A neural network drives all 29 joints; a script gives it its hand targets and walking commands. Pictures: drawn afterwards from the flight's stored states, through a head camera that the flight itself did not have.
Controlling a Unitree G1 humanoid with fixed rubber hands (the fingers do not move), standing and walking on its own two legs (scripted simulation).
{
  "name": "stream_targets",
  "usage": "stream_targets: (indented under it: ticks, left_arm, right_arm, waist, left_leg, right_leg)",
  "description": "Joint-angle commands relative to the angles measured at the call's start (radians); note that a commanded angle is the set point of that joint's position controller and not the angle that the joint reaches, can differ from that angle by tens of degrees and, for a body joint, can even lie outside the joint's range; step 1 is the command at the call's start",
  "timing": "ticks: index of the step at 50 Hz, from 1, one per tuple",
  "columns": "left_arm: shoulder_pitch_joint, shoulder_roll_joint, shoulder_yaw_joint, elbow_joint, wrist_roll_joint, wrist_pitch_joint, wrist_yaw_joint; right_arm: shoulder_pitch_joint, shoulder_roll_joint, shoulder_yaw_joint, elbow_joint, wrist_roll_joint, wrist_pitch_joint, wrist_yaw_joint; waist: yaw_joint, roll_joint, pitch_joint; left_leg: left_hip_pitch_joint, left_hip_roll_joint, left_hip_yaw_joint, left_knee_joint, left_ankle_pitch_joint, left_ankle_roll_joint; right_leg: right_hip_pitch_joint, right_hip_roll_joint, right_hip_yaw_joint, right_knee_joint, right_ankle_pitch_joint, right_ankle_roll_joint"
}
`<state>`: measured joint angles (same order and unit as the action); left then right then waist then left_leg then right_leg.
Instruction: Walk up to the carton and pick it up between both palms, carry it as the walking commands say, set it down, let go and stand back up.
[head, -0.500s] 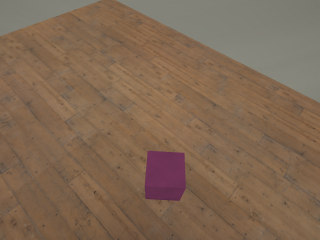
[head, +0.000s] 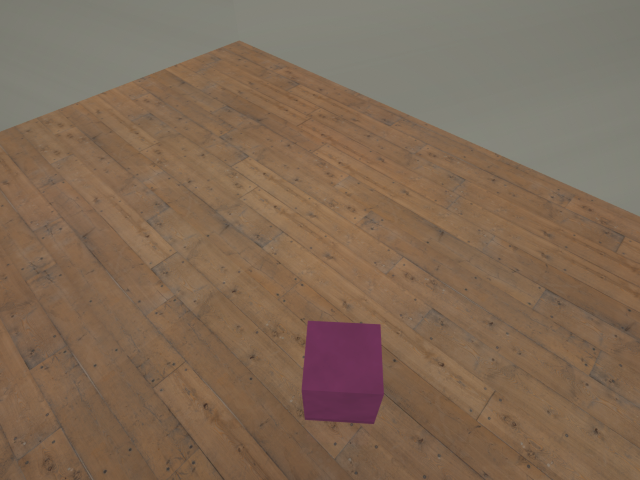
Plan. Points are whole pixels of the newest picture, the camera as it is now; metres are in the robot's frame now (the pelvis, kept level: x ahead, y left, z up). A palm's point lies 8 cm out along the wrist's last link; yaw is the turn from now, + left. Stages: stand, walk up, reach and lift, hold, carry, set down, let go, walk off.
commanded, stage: walk up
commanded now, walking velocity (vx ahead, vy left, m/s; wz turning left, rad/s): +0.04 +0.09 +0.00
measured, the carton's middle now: (341, 373) +0.51 -0.05 -0.64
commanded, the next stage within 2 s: stand in 1.26 s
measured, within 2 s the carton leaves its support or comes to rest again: neither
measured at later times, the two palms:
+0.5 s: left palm out of the picture +0.09 +0.17 -0.12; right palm out of the picture +0.04 -0.31 -0.16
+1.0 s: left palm out of the picture +0.10 +0.15 -0.13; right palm (527, 458) +0.19 -0.29 -0.15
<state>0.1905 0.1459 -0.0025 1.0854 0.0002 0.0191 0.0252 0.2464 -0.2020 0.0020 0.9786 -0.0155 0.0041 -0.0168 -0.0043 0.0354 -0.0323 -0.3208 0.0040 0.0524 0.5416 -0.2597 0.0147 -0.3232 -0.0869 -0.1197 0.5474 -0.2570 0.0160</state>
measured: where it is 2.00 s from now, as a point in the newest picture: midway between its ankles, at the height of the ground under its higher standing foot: outside the picture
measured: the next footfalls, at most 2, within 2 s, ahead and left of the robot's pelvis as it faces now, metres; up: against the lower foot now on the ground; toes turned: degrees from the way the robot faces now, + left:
right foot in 0.46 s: +0.14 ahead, -0.18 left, +0.00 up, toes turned +0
left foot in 0.98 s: +0.19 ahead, +0.08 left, +0.00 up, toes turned +2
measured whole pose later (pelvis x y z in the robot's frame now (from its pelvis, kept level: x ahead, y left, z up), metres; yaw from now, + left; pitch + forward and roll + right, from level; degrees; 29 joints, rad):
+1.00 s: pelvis +0.15 -0.06 +0.00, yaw +2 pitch +2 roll +0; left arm 0.40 0.10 0.00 1.04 0.00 -0.03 0.04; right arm 0.25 -0.23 0.00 0.99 0.01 0.01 -0.02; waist -0.01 0.05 0.04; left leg -0.32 0.06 0.07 0.57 -0.20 -0.04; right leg -0.13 -0.08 -0.11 0.52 -0.41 0.03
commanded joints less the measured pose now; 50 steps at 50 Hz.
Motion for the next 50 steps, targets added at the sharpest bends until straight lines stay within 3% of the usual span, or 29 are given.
stream_targets:
  ticks: [1, 6, 7, 8, 9, 10, 13, 16, 18, 19, 20, 21, 23, 25, 27, 28, 30, 34, 35, 37, 39, 41, 43, 45, 46, 47, 48, 49, 50]
  left_arm:
    - [0.05, 0.112, 0.042, -0.063, 0.022, 0.001, 0.0]
    - [0.061, 0.094, 0.04, -0.063, 0.02, -0.003, -0.001]
    - [0.073, 0.107, 0.061, -0.046, 0.031, -0.01, -0.003]
    - [0.04, 0.187, 0.075, -0.049, 0.028, 0.004, -0.028]
    - [-0.103, 0.186, 0.078, -0.115, 0.042, 0.014, -0.039]
    - [-0.129, 0.175, 0.076, -0.14, 0.047, 0.021, -0.046]
    - [-0.026, 0.13, 0.063, -0.108, 0.038, 0.005, -0.053]
    - [-0.061, 0.128, 0.05, -0.129, 0.026, -0.007, -0.057]
    - [-0.052, 0.119, 0.044, -0.136, 0.02, -0.014, -0.054]
    - [-0.015, 0.082, 0.033, -0.128, 0.017, -0.03, -0.051]
    - [0.079, 0.097, 0.035, -0.095, 0.013, -0.048, -0.044]
    - [0.201, 0.129, 0.042, -0.045, 0.018, -0.062, -0.029]
    - [0.316, 0.302, 0.055, -0.012, 0.041, -0.074, -0.015]
    - [0.323, 0.341, 0.07, -0.002, 0.051, -0.056, -0.005]
    - [0.216, 0.261, 0.06, -0.048, 0.04, -0.055, -0.004]
    - [0.198, 0.238, 0.055, -0.078, 0.027, -0.065, -0.005]
    - [0.249, 0.205, 0.056, -0.067, 0.023, -0.078, -0.009]
    - [0.388, 0.184, 0.048, -0.036, 0.014, -0.092, 0.002]
    - [0.386, 0.196, 0.053, -0.049, 0.017, -0.09, 0.003]
    - [0.352, 0.163, 0.046, -0.056, 0.008, -0.085, 0.018]
    - [0.384, 0.168, 0.053, -0.056, 0.007, -0.072, 0.026]
    - [0.352, 0.162, 0.054, -0.067, 0.012, -0.056, 0.028]
    - [0.267, 0.136, 0.041, -0.083, 0.012, -0.046, 0.02]
    - [0.247, 0.139, 0.045, -0.078, 0.008, -0.038, 0.018]
    - [0.251, 0.132, 0.034, -0.067, 0.002, -0.035, 0.016]
    - [0.28, 0.084, 0.024, -0.062, 0.003, -0.039, 0.019]
    - [0.323, 0.036, 0.018, -0.08, -0.003, -0.041, 0.02]
    - [0.319, 0.014, 0.025, -0.084, -0.011, -0.033, 0.023]
    - [0.272, 0.01, 0.026, -0.102, -0.013, -0.023, 0.02]
  right_arm:
    - [0.107, -0.077, -0.034, 0.015, -0.008, -0.015, -0.007]
    - [0.095, -0.086, -0.039, 0.014, -0.008, -0.024, -0.009]
    - [0.126, -0.099, -0.051, 0.004, -0.016, -0.027, -0.009]
    - [0.263, -0.179, -0.075, 0.03, -0.034, -0.02, -0.007]
    - [0.296, -0.278, -0.104, 0.033, -0.033, -0.015, -0.023]
    - [0.245, -0.282, -0.098, 0.017, -0.029, -0.017, -0.033]
    - [0.156, -0.205, -0.082, 0.004, -0.029, -0.034, -0.022]
    - [0.142, -0.199, -0.078, -0.002, -0.041, -0.04, -0.015]
    - [0.122, -0.221, -0.084, -0.01, -0.039, -0.039, -0.011]
    - [0.098, -0.18, -0.075, 0.011, -0.037, -0.034, -0.006]
    - [0.089, -0.173, -0.076, 0.021, -0.033, -0.023, -0.004]
    - [0.103, -0.15, -0.07, 0.013, -0.03, -0.024, 0.001]
    - [0.107, -0.052, -0.032, -0.043, -0.026, -0.038, -0.001]
    - [0.086, -0.137, -0.07, -0.025, -0.024, -0.002, 0.008]
    - [0.046, -0.109, -0.057, -0.025, -0.022, 0.006, 0.028]
    - [0.061, -0.091, -0.055, -0.02, -0.022, 0.005, 0.033]
    - [0.105, -0.062, -0.052, 0.009, -0.019, 0.008, 0.039]
    - [0.043, -0.062, -0.056, 0.006, -0.007, 0.014, 0.034]
    - [0.014, -0.056, -0.052, -0.014, 0.0, 0.015, 0.034]
    - [0.008, -0.029, -0.045, -0.024, 0.01, 0.015, 0.012]
    - [-0.023, -0.038, -0.041, -0.048, 0.015, 0.022, 0.006]
    - [-0.034, -0.03, -0.032, -0.058, 0.016, 0.028, 0.0]
    - [-0.006, -0.009, -0.015, -0.037, 0.026, 0.015, 0.002]
    - [0.043, -0.017, -0.017, -0.006, 0.032, -0.003, -0.004]
    - [0.108, -0.03, -0.023, 0.008, 0.034, -0.018, -0.011]
    - [0.18, -0.104, -0.043, 0.032, 0.023, -0.031, -0.016]
    - [0.196, -0.159, -0.058, 0.03, 0.025, -0.042, -0.018]
    - [0.218, -0.189, -0.065, 0.054, 0.016, -0.041, -0.019]
    - [0.208, -0.16, -0.062, 0.059, 0.015, -0.034, -0.018]
  waist:
    - [0.001, -0.078, 0.005]
    - [0.009, -0.025, 0.012]
    - [-0.01, -0.054, -0.031]
    - [-0.09, -0.078, -0.029]
    - [-0.137, 0.033, 0.062]
    - [-0.122, 0.017, 0.115]
    - [-0.062, 0.048, 0.129]
    - [-0.07, 0.087, 0.101]
    - [-0.055, 0.136, 0.085]
    - [-0.012, 0.172, 0.058]
    - [0.035, 0.143, 0.029]
    - [0.069, 0.012, -0.06]
    - [0.075, -0.466, -0.053]
    - [0.079, -0.22, 0.064]
    - [0.053, -0.202, 0.146]
    - [0.052, -0.243, 0.135]
    - [0.054, -0.259, 0.106]
    - [0.096, -0.262, 0.032]
    - [0.1, -0.292, 0.035]
    - [0.085, -0.27, 0.067]
    - [0.104, -0.281, 0.078]
    - [0.096, -0.288, 0.075]
    - [0.06, -0.341, 0.072]
    - [0.035, -0.328, 0.045]
    - [-0.001, -0.293, -0.041]
    - [-0.032, -0.129, -0.098]
    - [-0.024, 0.056, -0.145]
    - [-0.011, 0.11, -0.104]
    - [-0.016, 0.074, -0.063]
  left_leg:
    - [0.019, 0.086, -0.14, -0.185, 0.001, 0.007]
    - [-0.002, 0.112, -0.176, -0.238, -0.027, 0.019]
    - [0.07, 0.155, -0.178, -0.251, -0.161, 0.012]
    - [0.266, 0.31, -0.46, -0.333, -0.614, 0.084]
    - [0.284, 0.485, -0.694, -0.441, -0.697, 0.126]
    - [0.231, 0.508, -0.659, -0.456, -0.621, 0.131]
    - [0.167, 0.399, -0.47, -0.474, -0.482, 0.089]
    - [0.191, 0.33, -0.339, -0.423, -0.272, 0.096]
    - [0.145, 0.295, -0.27, -0.39, -0.268, 0.079]
    - [0.122, 0.228, -0.184, -0.327, -0.251, 0.07]
    - [0.089, 0.181, -0.129, -0.214, -0.183, 0.052]
    - [0.044, 0.143, -0.092, -0.045, -0.095, 0.026]
    - [-0.275, 0.005, 0.008, 0.35, -0.35, -0.05]
    - [-0.297, 0.069, -0.093, 0.517, -0.228, -0.058]
    - [-0.292, 0.098, -0.096, 0.492, -0.09, -0.059]
    - [-0.318, 0.1, -0.071, 0.482, -0.055, -0.063]
    - [-0.307, 0.078, -0.038, 0.501, -0.009, -0.065]
    - [-0.313, 0.054, -0.013, 0.489, 0.002, -0.058]
    - [-0.323, 0.05, -0.006, 0.462, -0.005, -0.057]
    - [-0.298, 0.041, -0.01, 0.374, -0.052, -0.059]
    - [-0.289, 0.033, -0.004, 0.322, -0.089, -0.069]
    - [-0.237, 0.041, -0.011, 0.258, -0.118, -0.068]
    - [-0.128, 0.035, 0.005, 0.122, -0.11, -0.059]
    - [-0.002, -0.004, 0.073, -0.107, 0.025, -0.06]
    - [0.175, 0.027, 0.065, -0.227, 0.17, -0.066]
    - [0.355, 0.155, -0.03, -0.188, 0.488, -0.038]
    - [0.467, 0.325, -0.16, -0.098, 1.053, 0.025]
    - [0.474, 0.359, -0.188, -0.07, 1.293, 0.096]
    - [0.376, 0.374, -0.183, -0.092, 1.182, 0.125]
  right_leg:
    - [0.086, -0.1, 0.119, -0.165, -0.087, -0.019]
    - [0.098, -0.072, 0.087, -0.107, -0.044, -0.013]
    - [0.069, -0.059, 0.037, -0.083, -0.188, -0.004]
    - [-0.198, 0.066, -0.018, 0.143, -0.435, 0.002]
    - [-0.429, 0.034, 0.074, 0.398, -0.309, 0.02]
    - [-0.454, -0.015, 0.137, 0.436, -0.193, 0.021]
    - [-0.388, -0.028, 0.131, 0.427, -0.122, 0.032]
    - [-0.287, -0.001, 0.075, 0.261, -0.142, 0.049]
    - [-0.161, 0.009, 0.055, 0.154, -0.169, 0.047]
    - [-0.054, 0.034, 0.032, 0.01, -0.17, 0.038]
    - [0.099, 0.066, -0.018, -0.108, -0.098, 0.047]
    - [0.287, 0.034, 0.001, -0.166, -0.028, 0.056]
    - [0.437, -0.353, 0.52, -0.357, -0.011, -0.009]
    - [0.248, -0.409, 0.635, -0.369, -0.102, -0.027]
    - [0.174, -0.302, 0.47, -0.389, -0.15, -0.009]
    - [0.232, -0.27, 0.387, -0.381, -0.026, -0.031]
    - [0.284, -0.255, 0.291, -0.325, 0.298, -0.005]
    - [0.43, -0.245, 0.251, -0.226, 0.721, 0.002]
    - [0.448, -0.244, 0.237, -0.214, 0.761, -0.024]
    - [0.426, -0.233, 0.206, -0.156, 1.085, -0.058]
    - [0.426, -0.241, 0.213, -0.122, 1.143, -0.079]
    - [0.388, -0.243, 0.207, -0.125, 1.065, -0.143]
    - [0.328, -0.185, 0.125, -0.13, 0.924, -0.132]
    - [0.321, -0.129, 0.077, -0.052, 0.787, -0.103]
    - [0.285, -0.096, 0.058, -0.012, 0.609, -0.077]
    - [0.168, -0.051, 0.053, 0.066, 0.395, -0.039]
    - [0.049, 0.005, 0.019, 0.128, 0.049, 0.006]
    - [-0.023, 0.028, 0.04, 0.158, -0.243, 0.007]
    - [-0.018, 0.018, 0.069, 0.156, -0.295, 0.007]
